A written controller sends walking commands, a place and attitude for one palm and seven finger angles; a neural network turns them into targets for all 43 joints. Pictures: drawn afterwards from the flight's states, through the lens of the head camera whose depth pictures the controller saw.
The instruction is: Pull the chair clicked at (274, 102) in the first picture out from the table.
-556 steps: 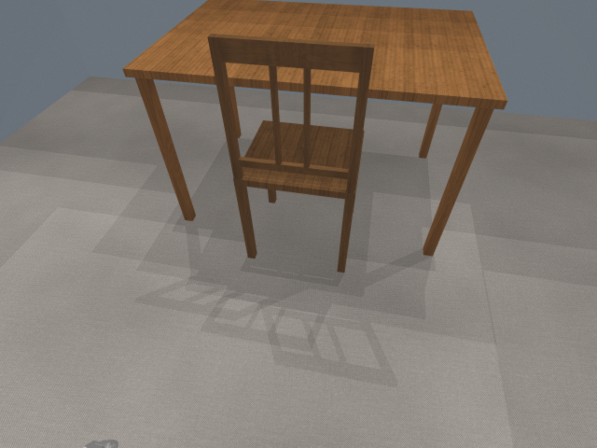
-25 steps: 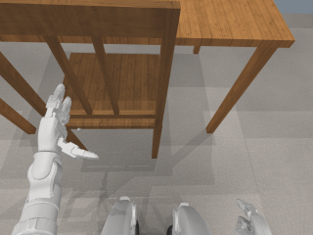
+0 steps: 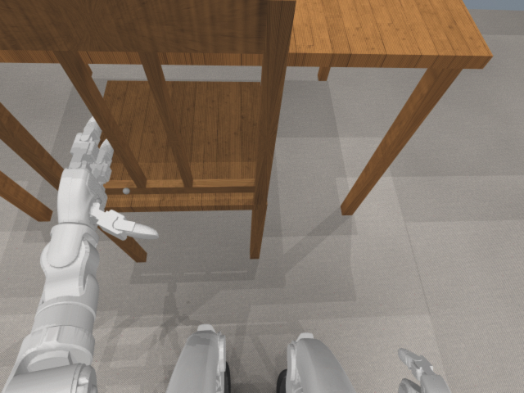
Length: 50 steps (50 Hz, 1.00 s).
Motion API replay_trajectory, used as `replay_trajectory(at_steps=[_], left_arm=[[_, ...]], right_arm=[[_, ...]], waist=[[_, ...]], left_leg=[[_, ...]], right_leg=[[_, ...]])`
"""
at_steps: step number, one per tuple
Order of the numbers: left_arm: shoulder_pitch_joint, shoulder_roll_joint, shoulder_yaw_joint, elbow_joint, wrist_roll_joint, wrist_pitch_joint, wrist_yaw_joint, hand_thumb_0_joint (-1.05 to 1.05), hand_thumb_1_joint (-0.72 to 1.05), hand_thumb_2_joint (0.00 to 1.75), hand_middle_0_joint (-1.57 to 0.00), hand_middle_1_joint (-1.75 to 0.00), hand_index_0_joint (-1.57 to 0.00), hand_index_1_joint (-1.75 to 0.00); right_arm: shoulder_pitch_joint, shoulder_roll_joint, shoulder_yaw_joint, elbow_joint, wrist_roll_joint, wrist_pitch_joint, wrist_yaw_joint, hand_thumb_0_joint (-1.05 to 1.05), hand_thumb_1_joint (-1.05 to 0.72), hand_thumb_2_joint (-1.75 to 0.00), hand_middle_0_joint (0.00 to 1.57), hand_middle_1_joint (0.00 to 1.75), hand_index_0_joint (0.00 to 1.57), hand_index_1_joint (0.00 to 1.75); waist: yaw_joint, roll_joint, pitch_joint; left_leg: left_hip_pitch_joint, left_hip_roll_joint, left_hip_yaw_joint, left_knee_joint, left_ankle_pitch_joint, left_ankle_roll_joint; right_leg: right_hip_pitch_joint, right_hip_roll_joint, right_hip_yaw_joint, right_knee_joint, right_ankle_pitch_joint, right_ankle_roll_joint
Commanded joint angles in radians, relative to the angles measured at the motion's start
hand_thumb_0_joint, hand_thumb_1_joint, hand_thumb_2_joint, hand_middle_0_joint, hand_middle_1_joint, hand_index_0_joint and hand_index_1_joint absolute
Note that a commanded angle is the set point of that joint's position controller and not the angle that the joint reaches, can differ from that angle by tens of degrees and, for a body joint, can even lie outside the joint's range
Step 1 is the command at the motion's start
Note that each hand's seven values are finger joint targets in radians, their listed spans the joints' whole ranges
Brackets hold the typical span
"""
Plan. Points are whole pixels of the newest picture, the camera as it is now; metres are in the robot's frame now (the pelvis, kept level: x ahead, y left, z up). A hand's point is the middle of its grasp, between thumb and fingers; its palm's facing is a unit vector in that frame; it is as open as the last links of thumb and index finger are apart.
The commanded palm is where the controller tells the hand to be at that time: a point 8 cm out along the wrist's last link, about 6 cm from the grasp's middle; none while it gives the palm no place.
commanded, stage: push the fingers through the gap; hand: left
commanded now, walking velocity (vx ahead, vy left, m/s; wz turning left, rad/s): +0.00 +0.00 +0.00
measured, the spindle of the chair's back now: (113, 133) +0.50 +0.24 +0.04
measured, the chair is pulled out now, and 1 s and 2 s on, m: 0.00 0.00 0.00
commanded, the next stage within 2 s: hook a spindle and tug to test in 1.24 s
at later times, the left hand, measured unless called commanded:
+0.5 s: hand (124, 167) +0.44 +0.22 +0.03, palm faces +0.05 -1.00 -0.03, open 16.9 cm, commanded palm +0.42 +0.25 +0.03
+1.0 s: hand (131, 143) +0.48 +0.21 +0.03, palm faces +0.07 -1.00 -0.03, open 16.9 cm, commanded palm +0.45 +0.25 +0.03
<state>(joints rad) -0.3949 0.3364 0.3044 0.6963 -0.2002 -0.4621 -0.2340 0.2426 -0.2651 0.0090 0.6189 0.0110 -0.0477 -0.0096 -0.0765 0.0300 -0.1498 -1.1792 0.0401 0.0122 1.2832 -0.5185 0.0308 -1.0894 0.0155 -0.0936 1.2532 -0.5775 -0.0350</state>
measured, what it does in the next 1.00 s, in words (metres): stands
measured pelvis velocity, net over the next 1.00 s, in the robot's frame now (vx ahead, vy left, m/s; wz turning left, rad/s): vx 0.00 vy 0.01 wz -0.03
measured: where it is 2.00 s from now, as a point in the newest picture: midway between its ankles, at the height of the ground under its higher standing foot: outside the picture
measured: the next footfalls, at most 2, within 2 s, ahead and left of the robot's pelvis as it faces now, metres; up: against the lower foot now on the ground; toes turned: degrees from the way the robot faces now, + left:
none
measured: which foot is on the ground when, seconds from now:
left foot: down 0.00-1.00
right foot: down 0.00-1.00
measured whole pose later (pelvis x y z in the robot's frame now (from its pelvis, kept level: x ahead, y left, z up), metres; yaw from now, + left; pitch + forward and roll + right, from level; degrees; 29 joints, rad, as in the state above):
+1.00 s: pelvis +0.00 +0.01 -0.01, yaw -1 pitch +27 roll -4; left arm -0.72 0.43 0.40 1.01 -0.12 -0.50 -0.20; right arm 0.31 -0.27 0.01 0.64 -0.02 0.07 0.02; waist -0.14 0.04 -0.14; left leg -1.26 0.05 0.02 1.31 -0.52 0.05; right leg -1.16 0.02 -0.08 1.26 -0.56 -0.02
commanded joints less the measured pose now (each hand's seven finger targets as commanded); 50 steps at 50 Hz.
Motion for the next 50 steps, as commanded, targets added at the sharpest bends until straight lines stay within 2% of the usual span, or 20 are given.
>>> replay_trajectory(at_steps=[1,4,6,11,14,17,19,20,24,26,29,30,31,35,38,41,43,44,48,50], left_arm=[[-0.290,0.228,0.082,-0.161,-0.012,-0.077,0.006,0.00,-0.50,0.30,-0.06,-0.08,-0.06,-0.08],[-0.298,0.267,0.113,-0.169,-0.009,-0.093,0.003,0.00,-0.50,0.30,-0.06,-0.08,-0.06,-0.08],[-0.320,0.232,0.084,-0.145,-0.008,-0.094,-0.006,0.00,-0.50,0.30,-0.06,-0.08,-0.06,-0.08],[-0.325,0.219,0.074,-0.129,-0.012,-0.088,-0.018,0.00,-0.50,0.30,-0.06,-0.08,-0.06,-0.08],[-0.403,0.224,0.065,-0.083,-0.006,-0.089,-0.016,0.00,-0.50,0.30,-0.06,-0.08,-0.06,-0.08],[-0.434,0.229,0.067,-0.096,0.007,-0.104,-0.010,0.00,-0.50,0.30,-0.06,-0.08,-0.06,-0.08],[-0.482,0.237,0.064,-0.088,0.011,-0.111,-0.003,0.00,-0.50,0.30,-0.06,-0.08,-0.06,-0.08],[-0.461,0.259,0.090,-0.065,0.018,-0.110,0.004,0.00,-0.50,0.30,-0.06,-0.08,-0.06,-0.08],[-0.533,0.246,0.070,-0.008,0.033,-0.111,0.015,0.00,-0.50,0.30,-0.06,-0.08,-0.06,-0.08],[-0.559,0.257,0.078,-0.008,0.039,-0.114,0.020,0.00,-0.50,0.30,-0.06,-0.08,-0.06,-0.08],[-0.567,0.280,0.102,0.024,0.038,-0.118,0.022,0.00,-0.50,0.30,-0.06,-0.08,-0.06,-0.08],[-0.559,0.294,0.110,0.036,0.046,-0.119,0.020,0.00,-0.50,0.30,-0.06,-0.08,-0.06,-0.08],[-0.578,0.272,0.088,0.046,0.047,-0.117,0.018,0.00,-0.50,0.30,-0.06,-0.08,-0.06,-0.08],[-0.634,0.277,0.089,0.093,0.055,-0.118,0.016,0.00,-0.50,0.30,-0.06,-0.08,-0.06,-0.08],[-0.692,0.310,0.110,0.114,0.060,-0.119,0.020,0.00,-0.50,0.30,-0.06,-0.08,-0.06,-0.08],[-0.736,0.295,0.088,0.125,0.071,-0.123,0.021,0.00,-0.50,0.30,-0.06,-0.08,-0.06,-0.08],[-0.714,0.337,0.124,0.121,0.075,-0.123,0.024,0.00,-0.50,0.30,-0.06,-0.08,-0.06,-0.08],[-0.705,0.320,0.111,0.109,0.073,-0.124,0.024,0.00,-0.50,0.30,-0.06,-0.08,-0.06,-0.08],[-0.629,0.314,0.121,0.120,0.072,-0.102,0.031,0.00,-0.50,0.30,-0.06,-0.08,-0.06,-0.08],[-0.651,0.301,0.105,0.122,0.075,-0.102,0.030,0.00,-0.50,0.30,-0.06,-0.08,-0.06,-0.08]], right_arm=[[0.088,-0.160,-0.062,-0.086,-0.005,-0.028,-0.013,0.00,-0.90,-0.90,0.20,0.30,0.20,0.30],[0.099,-0.162,-0.062,-0.085,-0.009,-0.025,-0.010,0.00,-0.90,-0.90,0.20,0.30,0.20,0.30],[0.103,-0.159,-0.062,-0.076,-0.009,-0.022,-0.006,0.00,-0.90,-0.90,0.20,0.30,0.20,0.30],[0.117,-0.166,-0.068,-0.074,-0.007,-0.013,-0.003,0.00,-0.90,-0.90,0.20,0.30,0.20,0.30],[0.127,-0.170,-0.065,-0.058,-0.008,-0.008,-0.004,0.00,-0.90,-0.90,0.20,0.30,0.20,0.30],[0.134,-0.170,-0.069,-0.056,-0.014,-0.005,-0.003,0.00,-0.90,-0.90,0.20,0.30,0.20,0.30],[0.139,-0.175,-0.067,-0.050,-0.015,-0.002,-0.003,0.00,-0.90,-0.90,0.20,0.30,0.20,0.30],[0.142,-0.176,-0.069,-0.049,-0.018,0.002,-0.001,0.00,-0.90,-0.90,0.20,0.30,0.20,0.30],[0.146,-0.177,-0.063,-0.046,-0.020,0.017,0.002,0.00,-0.90,-0.90,0.20,0.30,0.20,0.30],[0.146,-0.179,-0.063,-0.048,-0.025,0.025,0.004,0.00,-0.90,-0.90,0.20,0.30,0.20,0.30],[0.157,-0.180,-0.062,-0.049,-0.026,0.035,0.005,0.00,-0.90,-0.90,0.20,0.30,0.20,0.30],[0.155,-0.180,-0.060,-0.053,-0.026,0.039,0.007,0.00,-0.90,-0.90,0.20,0.30,0.20,0.30],[0.155,-0.178,-0.059,-0.050,-0.026,0.043,0.008,0.00,-0.90,-0.90,0.20,0.30,0.20,0.30],[0.165,-0.181,-0.059,-0.042,-0.029,0.055,0.009,0.00,-0.90,-0.90,0.20,0.30,0.20,0.30],[0.181,-0.187,-0.058,-0.032,-0.033,0.063,0.007,0.00,-0.90,-0.90,0.20,0.30,0.20,0.30],[0.188,-0.184,-0.057,-0.027,-0.036,0.069,0.009,0.00,-0.90,-0.90,0.20,0.30,0.20,0.30],[0.199,-0.189,-0.059,-0.029,-0.038,0.077,0.009,0.00,-0.90,-0.90,0.20,0.30,0.20,0.30],[0.202,-0.188,-0.059,-0.036,-0.039,0.079,0.013,0.00,-0.90,-0.90,0.20,0.30,0.20,0.30],[0.199,-0.182,-0.059,-0.047,-0.034,0.100,0.022,0.00,-0.90,-0.90,0.20,0.30,0.20,0.30],[0.199,-0.179,-0.057,-0.046,-0.032,0.102,0.024,0.00,-0.90,-0.90,0.20,0.30,0.20,0.30]], waist=[[-0.005,0.035,-0.439],[0.001,0.064,-0.478],[-0.012,0.062,-0.458],[-0.014,0.078,-0.467],[-0.039,0.059,-0.419],[-0.027,0.098,-0.474],[-0.039,0.102,-0.463],[-0.025,0.099,-0.476],[-0.047,0.096,-0.442],[-0.041,0.124,-0.468],[-0.046,0.084,-0.482],[-0.034,0.109,-0.485],[-0.048,0.110,-0.472],[-0.059,0.104,-0.462],[-0.070,0.091,-0.474],[-0.079,0.129,-0.485],[-0.062,0.133,-0.525],[-0.061,0.151,-0.545],[-0.051,0.105,-0.522],[-0.063,0.105,-0.493]], left_leg=[[0.341,-0.019,-0.056,-0.132,0.293,0.001],[0.364,-0.017,-0.058,-0.129,0.341,-0.001],[0.380,-0.015,-0.061,-0.130,0.346,-0.001],[0.418,-0.012,-0.068,-0.142,0.355,-0.006],[0.398,-0.010,-0.079,-0.139,0.323,-0.003],[0.458,-0.008,-0.087,-0.138,0.366,-0.009],[0.468,-0.005,-0.097,-0.139,0.368,-0.010],[0.466,-0.006,-0.095,-0.137,0.370,-0.012],[0.448,-0.005,-0.103,-0.138,0.334,-0.011],[0.469,-0.005,-0.106,-0.138,0.335,-0.014],[0.453,-0.005,-0.103,-0.129,0.351,-0.009],[0.453,-0.006,-0.101,-0.132,0.352,-0.012],[0.457,-0.005,-0.103,-0.131,0.350,-0.012],[0.452,-0.002,-0.112,-0.127,0.326,-0.010],[0.429,-0.003,-0.110,-0.114,0.325,-0.005],[0.460,-0.001,-0.117,-0.111,0.350,-0.008],[0.470,-0.001,-0.116,-0.107,0.375,-0.010],[0.496,0.000,-0.122,-0.113,0.407,-0.012],[0.451,-0.002,-0.105,-0.117,0.401,-0.008],[0.435,-0.002,-0.102,-0.120,0.379,-0.004]], right_leg=[[0.185,0.009,0.085,-0.179,0.304,0.008],[0.196,0.012,0.084,-0.164,0.345,0.005],[0.173,0.013,0.079,-0.169,0.344,0.007],[0.146,0.014,0.068,-0.175,0.330,0.005],[0.104,0.017,0.062,-0.176,0.291,0.004],[0.089,0.014,0.058,-0.166,0.302,0.001],[0.069,0.016,0.052,-0.164,0.291,-0.002],[0.075,0.015,0.053,-0.162,0.291,-0.001],[0.039,0.017,0.047,-0.160,0.256,-0.002],[0.028,0.015,0.046,-0.157,0.249,-0.003],[0.052,0.019,0.050,-0.157,0.271,0.000],[0.053,0.017,0.051,-0.155,0.269,-0.002],[0.036,0.019,0.050,-0.157,0.266,-0.001],[0.005,0.020,0.046,-0.155,0.239,-0.001],[0.014,0.021,0.050,-0.153,0.245,0.001],[-0.015,0.021,0.046,-0.148,0.251,-0.001],[0.008,0.022,0.048,-0.144,0.267,-0.003],[0.007,0.022,0.044,-0.137,0.282,-0.005],[0.059,0.025,0.048,-0.152,0.310,0.001],[0.046,0.025,0.049,-0.155,0.298,0.003]])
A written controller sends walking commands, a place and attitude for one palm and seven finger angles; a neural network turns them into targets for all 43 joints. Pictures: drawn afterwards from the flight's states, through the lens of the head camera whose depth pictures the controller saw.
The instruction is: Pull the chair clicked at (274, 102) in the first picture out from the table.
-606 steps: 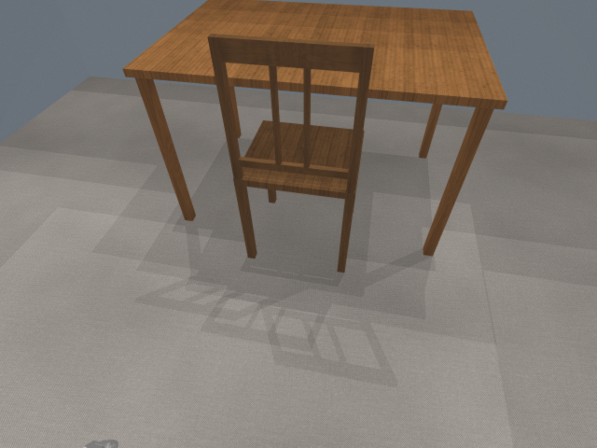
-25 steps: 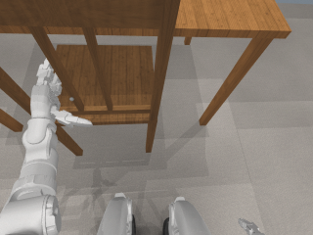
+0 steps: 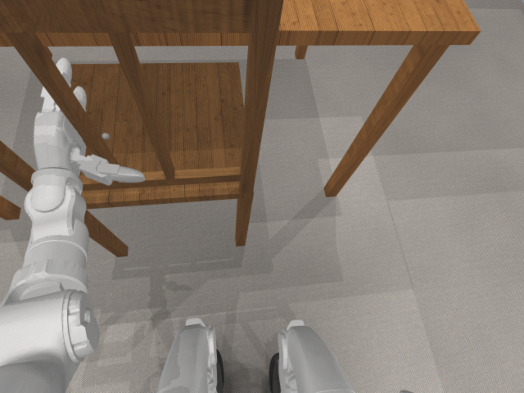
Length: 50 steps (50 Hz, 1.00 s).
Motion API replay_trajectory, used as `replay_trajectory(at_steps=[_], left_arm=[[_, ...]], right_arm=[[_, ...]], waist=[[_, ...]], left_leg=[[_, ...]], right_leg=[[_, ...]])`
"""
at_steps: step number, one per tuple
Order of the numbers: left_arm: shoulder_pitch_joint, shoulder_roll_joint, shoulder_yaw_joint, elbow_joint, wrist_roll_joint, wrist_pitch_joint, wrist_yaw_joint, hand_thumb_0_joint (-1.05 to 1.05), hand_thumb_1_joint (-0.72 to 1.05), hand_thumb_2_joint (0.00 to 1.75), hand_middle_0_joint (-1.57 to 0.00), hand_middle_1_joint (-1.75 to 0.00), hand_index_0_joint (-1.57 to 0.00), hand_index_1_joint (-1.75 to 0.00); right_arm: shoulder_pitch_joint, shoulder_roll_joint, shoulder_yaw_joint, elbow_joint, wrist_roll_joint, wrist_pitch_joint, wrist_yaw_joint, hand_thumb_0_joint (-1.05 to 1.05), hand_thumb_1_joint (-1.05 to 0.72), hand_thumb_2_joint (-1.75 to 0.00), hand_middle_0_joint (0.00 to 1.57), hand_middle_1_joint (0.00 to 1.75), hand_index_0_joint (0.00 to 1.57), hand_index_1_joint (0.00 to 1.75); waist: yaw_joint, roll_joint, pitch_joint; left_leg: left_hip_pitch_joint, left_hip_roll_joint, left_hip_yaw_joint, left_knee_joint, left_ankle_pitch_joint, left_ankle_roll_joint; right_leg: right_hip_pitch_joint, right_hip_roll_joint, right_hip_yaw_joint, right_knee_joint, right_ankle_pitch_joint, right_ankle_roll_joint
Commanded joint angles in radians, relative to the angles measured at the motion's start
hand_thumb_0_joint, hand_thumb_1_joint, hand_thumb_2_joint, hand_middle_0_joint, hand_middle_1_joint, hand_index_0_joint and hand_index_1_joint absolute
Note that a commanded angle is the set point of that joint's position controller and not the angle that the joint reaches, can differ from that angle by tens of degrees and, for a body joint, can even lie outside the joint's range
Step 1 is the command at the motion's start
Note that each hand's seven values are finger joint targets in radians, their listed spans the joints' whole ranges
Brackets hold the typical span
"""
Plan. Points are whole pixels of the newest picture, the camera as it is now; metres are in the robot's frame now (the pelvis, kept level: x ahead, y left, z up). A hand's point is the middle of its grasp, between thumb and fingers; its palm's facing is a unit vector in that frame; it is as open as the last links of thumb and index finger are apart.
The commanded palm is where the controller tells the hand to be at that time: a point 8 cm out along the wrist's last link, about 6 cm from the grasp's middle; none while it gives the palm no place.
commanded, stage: push the fingers through the gap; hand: left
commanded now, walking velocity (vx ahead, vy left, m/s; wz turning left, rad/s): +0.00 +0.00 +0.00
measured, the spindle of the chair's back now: (84, 125) +0.49 +0.24 +0.04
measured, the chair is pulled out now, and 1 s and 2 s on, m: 0.00 0.00 0.03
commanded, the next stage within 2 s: hook a spindle and tug to test in 0.24 s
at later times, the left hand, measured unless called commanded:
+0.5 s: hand (101, 141) +0.47 +0.21 +0.04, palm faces +0.10 -0.99 -0.03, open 16.7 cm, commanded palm +0.44 +0.25 +0.03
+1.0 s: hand (105, 140) +0.47 +0.21 +0.04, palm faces +0.10 -0.99 -0.02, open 9.6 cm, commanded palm +0.45 +0.24 +0.03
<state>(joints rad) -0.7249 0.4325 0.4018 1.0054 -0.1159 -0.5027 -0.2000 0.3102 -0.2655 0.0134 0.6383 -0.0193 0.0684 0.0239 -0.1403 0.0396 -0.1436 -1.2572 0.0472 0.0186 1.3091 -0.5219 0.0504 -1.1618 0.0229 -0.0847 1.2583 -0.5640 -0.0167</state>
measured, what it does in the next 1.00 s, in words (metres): stands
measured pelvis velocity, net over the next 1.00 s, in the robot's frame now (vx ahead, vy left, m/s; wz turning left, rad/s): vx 0.00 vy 0.00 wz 0.01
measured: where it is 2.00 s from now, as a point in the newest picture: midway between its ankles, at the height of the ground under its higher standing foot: outside the picture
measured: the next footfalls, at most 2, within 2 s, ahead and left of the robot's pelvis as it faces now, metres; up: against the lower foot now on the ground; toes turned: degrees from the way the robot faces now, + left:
none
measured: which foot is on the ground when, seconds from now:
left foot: down 0.00-1.00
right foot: down 0.00-1.00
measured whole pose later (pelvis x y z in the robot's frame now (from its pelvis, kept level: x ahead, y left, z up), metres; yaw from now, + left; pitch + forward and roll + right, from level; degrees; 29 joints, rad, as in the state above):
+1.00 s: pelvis +0.00 +0.00 +0.00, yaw +1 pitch +26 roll -4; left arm -0.72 0.42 0.38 1.03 -0.12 -0.52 -0.19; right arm 0.30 -0.26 0.02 0.64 -0.02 0.06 0.03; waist -0.13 0.04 -0.15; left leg -1.25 0.04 0.01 1.31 -0.52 0.05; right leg -1.15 0.02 -0.09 1.26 -0.57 -0.02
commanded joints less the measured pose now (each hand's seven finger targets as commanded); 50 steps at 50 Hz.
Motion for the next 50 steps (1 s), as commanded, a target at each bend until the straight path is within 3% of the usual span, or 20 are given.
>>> replay_trajectory(at_steps=[1,3,6,12,14,17,19,22,25,28,32,34,36,38,41,42,43,46,47,50], left_arm=[[-0.335,0.225,0.024,-0.203,-0.012,-0.065,-0.002,0.00,-0.50,0.30,-0.06,-0.08,-0.06,-0.08],[-0.351,0.252,0.038,-0.211,-0.010,-0.076,-0.002,0.00,-0.50,0.30,-0.06,-0.08,-0.06,-0.08],[-0.347,0.231,0.025,-0.250,-0.019,-0.096,-0.007,0.00,-0.50,0.30,-0.06,-0.08,-0.06,-0.08],[-0.292,0.221,0.026,-0.197,-0.023,-0.074,-0.016,0.00,-0.50,0.30,-0.06,-0.08,-0.06,-0.08],[-0.303,0.202,0.009,-0.213,-0.025,-0.079,-0.019,0.00,-0.50,0.30,-0.06,-0.08,-0.06,-0.08],[-0.317,0.236,0.033,-0.217,-0.023,-0.088,-0.019,0.00,-0.50,0.30,-0.06,-0.08,-0.06,-0.08],[-0.339,0.214,0.012,-0.243,-0.028,-0.098,-0.022,0.00,-0.50,0.30,-0.10,-0.19,-0.10,-0.19],[-0.318,0.232,0.028,-0.196,-0.025,-0.088,-0.025,0.00,-0.50,0.30,-0.15,-0.35,-0.15,-0.35],[-0.300,0.211,0.011,-0.210,-0.026,-0.087,-0.032,0.00,-0.50,0.30,-0.20,-0.52,-0.20,-0.52],[-0.329,0.194,-0.006,-0.221,-0.032,-0.082,-0.031,0.00,-0.50,0.30,-0.25,-0.68,-0.25,-0.68],[-0.314,0.228,0.028,-0.215,-0.033,-0.082,-0.023,0.00,-0.50,0.30,-0.32,-0.90,-0.32,-0.90],[-0.317,0.193,-0.003,-0.246,-0.034,-0.087,-0.023,0.00,-0.39,0.35,-0.36,-1.01,-0.36,-1.01],[-0.311,0.210,0.016,-0.208,-0.034,-0.080,-0.018,0.00,-0.28,0.40,-0.39,-1.12,-0.39,-1.12],[-0.295,0.230,0.032,-0.215,-0.027,-0.083,-0.016,0.00,-0.16,0.44,-0.43,-1.23,-0.43,-1.23],[-0.327,0.177,-0.011,-0.208,-0.030,-0.086,-0.013,0.00,0.00,0.52,-0.48,-1.40,-0.48,-1.40],[-0.341,0.194,-0.001,-0.214,-0.027,-0.089,-0.011,0.00,0.06,0.54,-0.50,-1.45,-0.50,-1.45],[-0.327,0.204,0.007,-0.206,-0.023,-0.090,-0.008,0.00,0.12,0.56,-0.50,-1.45,-0.50,-1.45],[-0.389,0.159,-0.039,-0.190,-0.013,-0.093,-0.002,0.00,0.28,0.64,-0.50,-1.45,-0.50,-1.45],[-0.384,0.179,-0.024,-0.179,-0.008,-0.094,0.002,0.00,0.34,0.66,-0.50,-1.45,-0.50,-1.45],[-0.405,0.171,-0.037,-0.163,-0.001,-0.094,0.004,0.00,0.51,0.73,-0.50,-1.45,-0.50,-1.45]], right_arm=[[0.132,-0.180,-0.063,-0.064,-0.002,-0.013,-0.012,0.00,-0.90,-0.90,0.20,0.30,0.20,0.30],[0.135,-0.180,-0.061,-0.060,-0.003,-0.014,-0.016,0.00,-0.90,-0.90,0.20,0.30,0.20,0.30],[0.130,-0.178,-0.064,-0.059,-0.005,-0.019,-0.015,0.00,-0.90,-0.90,0.20,0.30,0.20,0.30],[0.128,-0.176,-0.063,-0.059,-0.002,-0.012,-0.013,0.00,-0.90,-0.90,0.20,0.30,0.20,0.30],[0.126,-0.174,-0.062,-0.063,-0.001,-0.014,-0.013,0.00,-0.90,-0.90,0.20,0.30,0.20,0.30],[0.122,-0.176,-0.062,-0.061,-0.002,-0.014,-0.015,0.00,-0.90,-0.90,0.20,0.30,0.20,0.30],[0.118,-0.173,-0.061,-0.063,-0.003,-0.017,-0.015,0.00,-0.90,-0.90,0.20,0.30,0.20,0.30],[0.116,-0.176,-0.060,-0.058,-0.002,-0.016,-0.017,0.00,-0.90,-0.90,0.20,0.30,0.20,0.30],[0.113,-0.176,-0.063,-0.064,0.000,-0.017,-0.015,0.00,-0.90,-0.90,0.20,0.30,0.20,0.30],[0.108,-0.175,-0.063,-0.060,0.001,-0.017,-0.015,0.00,-0.90,-0.90,0.20,0.30,0.20,0.30],[0.111,-0.177,-0.063,-0.057,-0.002,-0.019,-0.017,0.00,-0.90,-0.90,0.20,0.30,0.20,0.30],[0.107,-0.171,-0.062,-0.065,0.000,-0.022,-0.015,0.00,-0.90,-0.90,0.20,0.30,0.20,0.30],[0.109,-0.175,-0.062,-0.056,-0.001,-0.021,-0.015,0.00,-0.90,-0.90,0.20,0.30,0.20,0.30],[0.110,-0.173,-0.061,-0.064,-0.002,-0.020,-0.016,0.00,-0.90,-0.90,0.20,0.30,0.20,0.30],[0.108,-0.171,-0.061,-0.060,-0.001,-0.023,-0.013,0.00,-0.90,-0.90,0.20,0.30,0.20,0.30],[0.111,-0.174,-0.062,-0.058,-0.002,-0.024,-0.014,0.00,-0.90,-0.90,0.20,0.30,0.20,0.30],[0.113,-0.175,-0.063,-0.060,-0.003,-0.023,-0.015,0.00,-0.90,-0.90,0.20,0.30,0.20,0.30],[0.115,-0.175,-0.064,-0.046,-0.005,-0.025,-0.014,0.00,-0.90,-0.90,0.20,0.30,0.20,0.30],[0.119,-0.179,-0.064,-0.046,-0.006,-0.024,-0.014,0.00,-0.90,-0.90,0.20,0.30,0.20,0.30],[0.125,-0.181,-0.065,-0.042,-0.008,-0.023,-0.015,0.00,-0.90,-0.90,0.20,0.30,0.20,0.30]], waist=[[0.001,0.080,-0.500],[-0.002,0.081,-0.501],[0.004,0.125,-0.535],[0.000,0.074,-0.480],[-0.004,0.092,-0.490],[0.002,0.093,-0.494],[-0.003,0.127,-0.511],[-0.003,0.090,-0.488],[0.006,0.121,-0.512],[-0.005,0.107,-0.504],[0.006,0.097,-0.508],[0.004,0.123,-0.526],[0.000,0.092,-0.484],[0.014,0.093,-0.504],[-0.005,0.100,-0.474],[-0.004,0.089,-0.483],[0.002,0.097,-0.491],[-0.023,0.109,-0.470],[-0.014,0.106,-0.468],[-0.022,0.111,-0.482]], left_leg=[[0.497,-0.011,-0.104,-0.142,0.365,-0.020],[0.484,-0.012,-0.099,-0.140,0.355,-0.019],[0.549,-0.010,-0.107,-0.145,0.396,-0.025],[0.488,-0.014,-0.091,-0.142,0.375,-0.019],[0.506,-0.014,-0.093,-0.142,0.384,-0.019],[0.502,-0.014,-0.093,-0.137,0.390,-0.021],[0.525,-0.015,-0.092,-0.134,0.399,-0.021],[0.484,-0.016,-0.087,-0.130,0.377,-0.019],[0.532,-0.014,-0.096,-0.136,0.405,-0.024],[0.520,-0.015,-0.095,-0.133,0.379,-0.022],[0.511,-0.015,-0.096,-0.135,0.390,-0.022],[0.535,-0.016,-0.097,-0.138,0.400,-0.023],[0.507,-0.014,-0.096,-0.138,0.378,-0.022],[0.490,-0.017,-0.091,-0.138,0.371,-0.022],[0.507,-0.015,-0.100,-0.145,0.354,-0.023],[0.502,-0.014,-0.101,-0.143,0.342,-0.023],[0.502,-0.015,-0.100,-0.143,0.345,-0.023],[0.530,-0.009,-0.117,-0.144,0.332,-0.026],[0.522,-0.010,-0.117,-0.145,0.316,-0.027],[0.537,-0.009,-0.125,-0.145,0.319,-0.027]], right_leg=[[0.134,0.018,0.048,-0.166,0.282,-0.014],[0.150,0.018,0.054,-0.168,0.285,-0.014],[0.135,0.020,0.048,-0.165,0.299,-0.017],[0.162,0.019,0.054,-0.174,0.314,-0.012],[0.151,0.020,0.053,-0.169,0.316,-0.014],[0.161,0.020,0.055,-0.168,0.322,-0.014],[0.151,0.020,0.056,-0.164,0.325,-0.016],[0.166,0.020,0.059,-0.169,0.320,-0.012],[0.146,0.019,0.052,-0.164,0.324,-0.017],[0.144,0.020,0.054,-0.173,0.307,-0.014],[0.164,0.019,0.053,-0.168,0.319,-0.015],[0.149,0.020,0.053,-0.164,0.319,-0.016],[0.145,0.019,0.052,-0.172,0.304,-0.014],[0.173,0.020,0.057,-0.168,0.307,-0.015],[0.128,0.019,0.048,-0.173,0.277,-0.015],[0.134,0.020,0.050,-0.173,0.268,-0.015],[0.136,0.020,0.051,-0.171,0.269,-0.017],[0.067,0.018,0.041,-0.166,0.237,-0.017],[0.069,0.018,0.042,-0.167,0.222,-0.019],[0.054,0.018,0.040,-0.163,0.220,-0.020]])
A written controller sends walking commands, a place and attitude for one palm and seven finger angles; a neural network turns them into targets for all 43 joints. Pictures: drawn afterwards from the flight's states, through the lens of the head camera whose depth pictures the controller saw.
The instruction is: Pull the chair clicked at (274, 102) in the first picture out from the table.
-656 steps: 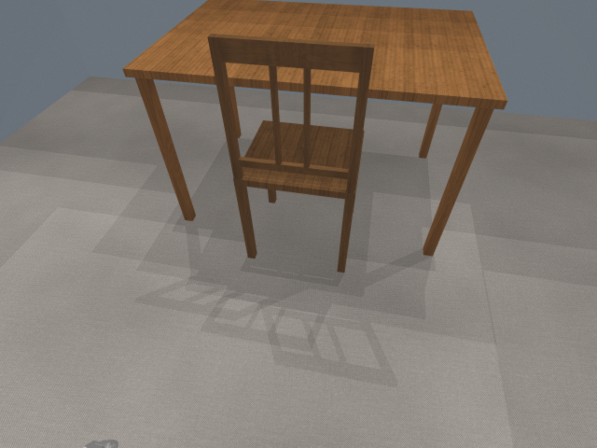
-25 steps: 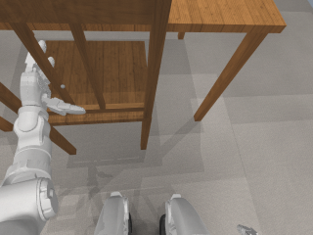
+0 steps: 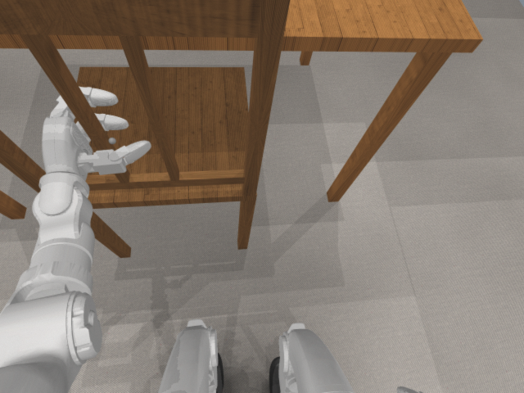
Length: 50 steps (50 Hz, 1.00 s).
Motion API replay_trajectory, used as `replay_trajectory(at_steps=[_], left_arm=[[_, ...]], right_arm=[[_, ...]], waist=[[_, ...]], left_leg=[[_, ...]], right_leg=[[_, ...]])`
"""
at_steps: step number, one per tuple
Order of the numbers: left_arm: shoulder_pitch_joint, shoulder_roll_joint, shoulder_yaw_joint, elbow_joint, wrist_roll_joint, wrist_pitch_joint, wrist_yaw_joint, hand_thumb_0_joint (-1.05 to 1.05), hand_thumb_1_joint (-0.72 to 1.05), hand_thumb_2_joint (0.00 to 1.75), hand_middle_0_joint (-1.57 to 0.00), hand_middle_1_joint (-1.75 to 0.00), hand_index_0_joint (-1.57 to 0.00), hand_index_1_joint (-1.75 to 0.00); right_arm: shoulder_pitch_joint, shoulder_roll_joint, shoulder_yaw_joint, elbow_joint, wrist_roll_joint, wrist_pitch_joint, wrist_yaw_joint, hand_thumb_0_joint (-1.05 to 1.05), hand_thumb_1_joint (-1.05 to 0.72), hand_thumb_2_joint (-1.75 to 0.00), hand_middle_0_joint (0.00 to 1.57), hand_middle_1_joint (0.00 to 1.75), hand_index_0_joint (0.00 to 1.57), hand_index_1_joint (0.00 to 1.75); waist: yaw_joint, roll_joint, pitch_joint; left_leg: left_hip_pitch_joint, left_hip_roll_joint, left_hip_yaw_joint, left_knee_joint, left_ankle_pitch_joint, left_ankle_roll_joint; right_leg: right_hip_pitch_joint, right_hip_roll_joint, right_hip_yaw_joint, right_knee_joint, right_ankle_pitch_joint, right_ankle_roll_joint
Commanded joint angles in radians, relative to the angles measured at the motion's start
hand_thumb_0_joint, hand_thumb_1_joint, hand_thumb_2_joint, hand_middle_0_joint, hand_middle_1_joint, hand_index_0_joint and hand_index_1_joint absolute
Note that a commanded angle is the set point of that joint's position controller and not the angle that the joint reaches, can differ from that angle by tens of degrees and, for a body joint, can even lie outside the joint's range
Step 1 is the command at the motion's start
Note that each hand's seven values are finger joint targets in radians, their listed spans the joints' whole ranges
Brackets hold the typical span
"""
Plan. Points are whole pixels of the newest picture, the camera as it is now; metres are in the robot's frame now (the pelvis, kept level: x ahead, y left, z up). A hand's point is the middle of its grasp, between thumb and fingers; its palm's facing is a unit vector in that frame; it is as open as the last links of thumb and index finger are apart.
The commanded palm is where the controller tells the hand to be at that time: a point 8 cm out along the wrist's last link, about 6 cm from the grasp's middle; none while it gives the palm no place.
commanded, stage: hook a spindle and tug to test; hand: left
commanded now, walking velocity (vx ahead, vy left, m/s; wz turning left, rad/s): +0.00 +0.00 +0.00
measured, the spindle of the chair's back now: (92, 126) +0.49 +0.24 +0.04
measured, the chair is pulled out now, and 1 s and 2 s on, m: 0.00 0.03 0.16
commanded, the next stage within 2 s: step backward, pulling the chair out in 0.84 s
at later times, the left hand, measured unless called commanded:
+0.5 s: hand (114, 141) +0.47 +0.21 +0.03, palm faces +0.09 -1.00 -0.02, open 4.6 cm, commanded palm +0.43 +0.24 +0.03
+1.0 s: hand (114, 158) +0.44 +0.20 +0.03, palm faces +0.09 -0.99 -0.10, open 4.8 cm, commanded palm +0.42 +0.24 +0.03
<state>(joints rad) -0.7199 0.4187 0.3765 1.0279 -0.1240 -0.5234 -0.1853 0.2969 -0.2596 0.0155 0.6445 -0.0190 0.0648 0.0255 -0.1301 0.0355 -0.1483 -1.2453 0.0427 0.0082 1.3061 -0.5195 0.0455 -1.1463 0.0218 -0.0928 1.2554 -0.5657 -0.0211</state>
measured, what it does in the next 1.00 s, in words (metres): stands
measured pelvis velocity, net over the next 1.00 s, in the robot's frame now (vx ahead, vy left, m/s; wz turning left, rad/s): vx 0.03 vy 0.01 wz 0.00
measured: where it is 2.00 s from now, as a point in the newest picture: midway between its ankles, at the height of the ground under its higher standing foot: outside the picture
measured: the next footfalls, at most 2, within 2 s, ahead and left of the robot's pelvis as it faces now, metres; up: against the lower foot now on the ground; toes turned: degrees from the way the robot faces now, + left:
none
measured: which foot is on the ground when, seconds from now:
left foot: down 0.00-1.00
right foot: down 0.00-1.00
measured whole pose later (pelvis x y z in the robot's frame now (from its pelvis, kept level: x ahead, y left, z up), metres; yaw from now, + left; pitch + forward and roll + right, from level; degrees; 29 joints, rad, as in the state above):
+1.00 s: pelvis +0.03 +0.01 +0.02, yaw +0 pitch +23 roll -3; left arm -0.44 0.32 0.29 0.69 -0.10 -0.42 -0.10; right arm 0.24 -0.24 -0.01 0.59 0.02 0.08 0.01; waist -0.09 0.03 -0.11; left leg -1.08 0.03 0.03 1.21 -0.53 0.05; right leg -1.00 0.02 -0.06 1.16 -0.57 0.00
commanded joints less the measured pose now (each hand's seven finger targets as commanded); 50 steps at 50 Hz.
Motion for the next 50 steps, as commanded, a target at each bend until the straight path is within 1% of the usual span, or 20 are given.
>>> replay_trajectory(at_steps=[1,7,9,10,14,16,19,21,24,30,34,36,39,40,42,46,47,48,49,50], left_arm=[[-0.424,0.182,-0.016,-0.193,0.007,-0.073,-0.010,0.00,0.56,0.76,-0.50,-1.45,-0.50,-1.45],[-0.403,0.221,0.022,-0.180,0.001,-0.058,-0.018,0.00,0.90,0.90,-0.50,-1.45,-0.50,-1.45],[-0.425,0.206,0.003,-0.224,-0.004,-0.067,-0.022,0.00,0.90,0.90,-0.50,-1.45,-0.50,-1.45],[-0.369,0.200,0.015,-0.210,-0.006,-0.061,-0.023,0.00,0.90,0.90,-0.50,-1.45,-0.50,-1.45],[-0.345,0.174,-0.007,-0.236,-0.014,-0.057,-0.021,0.00,0.90,0.90,-0.50,-1.45,-0.50,-1.45],[-0.284,0.206,0.026,-0.257,-0.017,-0.056,-0.015,0.00,0.90,0.90,-0.50,-1.45,-0.50,-1.45],[-0.262,0.168,0.001,-0.265,-0.023,-0.050,-0.015,0.00,0.90,0.90,-0.50,-1.45,-0.50,-1.45],[-0.235,0.194,0.022,-0.279,-0.021,-0.053,-0.014,0.00,0.90,0.90,-0.50,-1.45,-0.50,-1.45],[-0.187,0.148,-0.008,-0.310,-0.026,-0.054,-0.015,0.00,0.90,0.90,-0.50,-1.45,-0.50,-1.45],[-0.064,0.130,-0.009,-0.406,-0.041,-0.047,-0.009,0.00,0.90,0.90,-0.50,-1.45,-0.50,-1.45],[0.007,0.104,-0.019,-0.450,-0.057,-0.039,0.000,0.00,0.90,0.90,-0.50,-1.45,-0.50,-1.45],[0.050,0.124,0.007,-0.456,-0.061,-0.038,0.004,0.00,0.90,0.90,-0.50,-1.45,-0.50,-1.45],[0.083,0.081,-0.025,-0.505,-0.066,-0.041,0.005,0.00,0.90,0.90,-0.50,-1.45,-0.50,-1.45],[0.090,0.096,-0.009,-0.505,-0.065,-0.042,0.008,0.00,0.90,0.90,-0.50,-1.45,-0.50,-1.45],[0.066,0.060,-0.040,-0.496,-0.063,-0.041,0.012,0.00,0.90,0.90,-0.50,-1.45,-0.50,-1.45],[0.056,0.063,-0.044,-0.531,-0.058,-0.052,0.015,0.00,0.90,0.90,-0.50,-1.45,-0.50,-1.45],[0.013,0.045,-0.066,-0.526,-0.056,-0.052,0.017,0.00,0.90,0.90,-0.50,-1.45,-0.50,-1.45],[-0.207,0.381,0.008,-0.700,0.080,0.059,0.144,0.00,0.90,0.90,-0.50,-1.45,-0.50,-1.45],[-0.216,0.319,-0.023,-0.708,0.085,0.125,0.201,0.00,0.90,0.90,-0.50,-1.45,-0.50,-1.45],[-0.108,0.227,-0.081,-0.597,0.096,0.193,0.233,0.00,0.90,0.90,-0.50,-1.45,-0.50,-1.45]], right_arm=[[0.137,-0.187,-0.068,-0.048,-0.008,-0.019,-0.016,0.00,-0.90,-0.90,0.20,0.30,0.20,0.30],[0.144,-0.187,-0.063,-0.053,-0.007,-0.013,-0.019,0.00,-0.90,-0.90,0.20,0.30,0.20,0.30],[0.143,-0.183,-0.064,-0.056,-0.007,-0.014,-0.019,0.00,-0.90,-0.90,0.20,0.30,0.20,0.30],[0.141,-0.181,-0.065,-0.061,-0.006,-0.014,-0.016,0.00,-0.90,-0.90,0.20,0.30,0.20,0.30],[0.137,-0.178,-0.065,-0.065,-0.002,-0.010,-0.012,0.00,-0.90,-0.90,0.20,0.30,0.20,0.30],[0.135,-0.180,-0.067,-0.071,-0.002,-0.008,-0.010,0.00,-0.90,-0.90,0.20,0.30,0.20,0.30],[0.130,-0.174,-0.067,-0.074,0.001,-0.008,-0.009,0.00,-0.90,-0.90,0.20,0.30,0.20,0.30],[0.125,-0.176,-0.068,-0.078,0.000,-0.008,-0.009,0.00,-0.90,-0.90,0.20,0.30,0.20,0.30],[0.121,-0.169,-0.070,-0.089,0.003,-0.008,-0.004,0.00,-0.90,-0.90,0.20,0.30,0.20,0.30],[0.109,-0.164,-0.076,-0.108,0.007,-0.011,0.004,0.00,-0.90,-0.90,0.20,0.30,0.20,0.30],[0.102,-0.162,-0.078,-0.116,0.011,-0.018,0.005,0.00,-0.90,-0.90,0.20,0.30,0.20,0.30],[0.098,-0.161,-0.079,-0.117,0.013,-0.020,0.005,0.00,-0.90,-0.90,0.20,0.30,0.20,0.30],[0.095,-0.155,-0.081,-0.125,0.014,-0.031,0.007,0.00,-0.90,-0.90,0.20,0.30,0.20,0.30],[0.095,-0.156,-0.082,-0.121,0.013,-0.032,0.006,0.00,-0.90,-0.90,0.20,0.30,0.20,0.30],[0.090,-0.153,-0.082,-0.115,0.013,-0.035,0.005,0.00,-0.90,-0.90,0.20,0.30,0.20,0.30],[0.088,-0.152,-0.084,-0.109,0.009,-0.046,0.001,0.00,-0.90,-0.90,0.20,0.30,0.20,0.30],[0.084,-0.151,-0.083,-0.105,0.009,-0.048,-0.001,0.00,-0.90,-0.90,0.20,0.30,0.20,0.30],[0.115,-0.157,-0.079,-0.167,0.053,0.011,-0.035,0.00,-0.90,-0.90,0.20,0.30,0.20,0.30],[0.134,-0.138,-0.076,-0.189,0.057,0.017,-0.066,0.00,-0.90,-0.90,0.20,0.30,0.20,0.30],[0.115,-0.138,-0.071,-0.172,0.062,0.026,-0.085,0.00,-0.90,-0.90,0.20,0.30,0.20,0.30]], waist=[[-0.034,0.133,-0.486],[-0.025,0.100,-0.508],[-0.026,0.134,-0.534],[-0.011,0.134,-0.540],[-0.016,0.120,-0.515],[0.005,0.112,-0.535],[-0.007,0.091,-0.497],[0.005,0.093,-0.501],[0.010,0.109,-0.502],[0.036,0.116,-0.528],[0.035,0.090,-0.507],[0.046,0.075,-0.494],[0.047,0.097,-0.504],[0.048,0.078,-0.500],[0.031,0.066,-0.471],[0.044,0.103,-0.508],[0.026,0.091,-0.493],[0.085,0.197,-0.735],[0.066,0.231,-0.692],[0.052,0.182,-0.594]], left_leg=[[0.531,-0.005,-0.115,-0.140,0.315,-0.022],[0.493,-0.009,-0.099,-0.128,0.336,-0.015],[0.532,-0.007,-0.105,-0.131,0.368,-0.017],[0.543,-0.007,-0.103,-0.133,0.381,-0.021],[0.540,-0.007,-0.101,-0.141,0.389,-0.019],[0.541,-0.007,-0.098,-0.146,0.416,-0.021],[0.515,-0.009,-0.087,-0.146,0.399,-0.017],[0.513,-0.009,-0.084,-0.149,0.410,-0.020],[0.550,-0.006,-0.086,-0.156,0.444,-0.024],[0.593,-0.003,-0.087,-0.168,0.542,-0.031],[0.585,-0.002,-0.081,-0.175,0.557,-0.031],[0.571,-0.003,-0.076,-0.180,0.559,-0.033],[0.594,-0.003,-0.074,-0.179,0.601,-0.034],[0.592,0.000,-0.077,-0.180,0.604,-0.037],[0.581,-0.001,-0.076,-0.176,0.574,-0.036],[0.622,0.001,-0.082,-0.173,0.617,-0.044],[0.616,0.002,-0.085,-0.169,0.601,-0.043],[0.911,0.007,-0.056,-0.361,0.505,-0.026],[0.955,-0.009,-0.057,-0.396,0.537,-0.025],[0.922,0.001,-0.070,-0.418,0.559,-0.021]], right_leg=[[0.029,0.019,0.049,-0.159,0.218,-0.016],[0.089,0.021,0.057,-0.163,0.254,-0.012],[0.082,0.021,0.055,-0.155,0.271,-0.015],[0.087,0.022,0.051,-0.157,0.277,-0.015],[0.094,0.023,0.050,-0.162,0.288,-0.014],[0.131,0.023,0.050,-0.161,0.318,-0.015],[0.139,0.024,0.054,-0.169,0.324,-0.011],[0.151,0.021,0.057,-0.167,0.336,-0.011],[0.141,0.024,0.050,-0.163,0.347,-0.014],[0.180,0.023,0.046,-0.164,0.413,-0.013],[0.200,0.025,0.046,-0.170,0.433,-0.010],[0.223,0.025,0.048,-0.172,0.449,-0.009],[0.221,0.024,0.048,-0.169,0.466,-0.009],[0.223,0.022,0.046,-0.168,0.467,-0.007],[0.198,0.022,0.044,-0.171,0.446,-0.005],[0.197,0.019,0.045,-0.162,0.455,-0.009],[0.181,0.019,0.043,-0.163,0.444,-0.007],[0.557,-0.045,0.125,-0.342,0.504,-0.028],[0.568,-0.036,0.116,-0.395,0.596,-0.022],[0.547,-0.038,0.110,-0.412,0.630,-0.013]])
